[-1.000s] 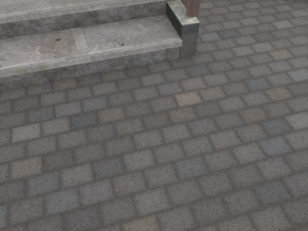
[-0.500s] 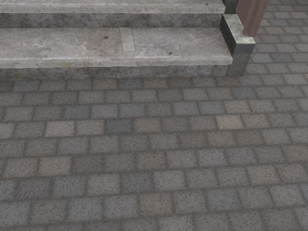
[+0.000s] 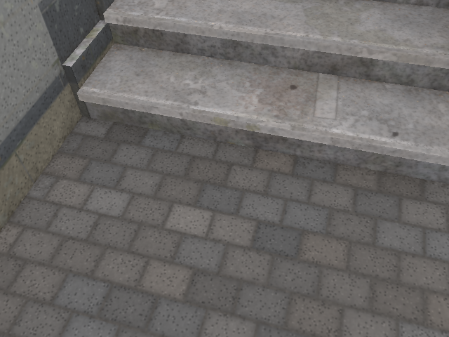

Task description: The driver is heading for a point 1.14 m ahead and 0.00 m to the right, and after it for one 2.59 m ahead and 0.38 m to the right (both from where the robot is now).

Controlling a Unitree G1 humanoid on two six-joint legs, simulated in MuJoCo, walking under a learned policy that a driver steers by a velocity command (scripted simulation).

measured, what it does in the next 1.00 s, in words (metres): walks ahead: left foot, then right foot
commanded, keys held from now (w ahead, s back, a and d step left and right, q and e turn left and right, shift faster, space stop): w+q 0.12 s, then w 0.88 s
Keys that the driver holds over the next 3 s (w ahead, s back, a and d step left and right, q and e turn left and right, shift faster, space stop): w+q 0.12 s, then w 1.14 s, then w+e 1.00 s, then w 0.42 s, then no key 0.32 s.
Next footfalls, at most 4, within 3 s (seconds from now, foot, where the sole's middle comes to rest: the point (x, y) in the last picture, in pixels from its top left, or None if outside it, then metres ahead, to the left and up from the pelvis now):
0.28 left None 0.30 0.13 -0.78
0.84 right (245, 283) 0.65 0.00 -0.78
1.38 left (178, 214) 0.91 0.24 -0.78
2.04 right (262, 97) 1.35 -0.07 -0.62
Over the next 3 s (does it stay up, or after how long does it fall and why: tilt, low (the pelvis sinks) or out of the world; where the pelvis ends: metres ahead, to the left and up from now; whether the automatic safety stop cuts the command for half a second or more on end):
stays up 1.65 -0.18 0.31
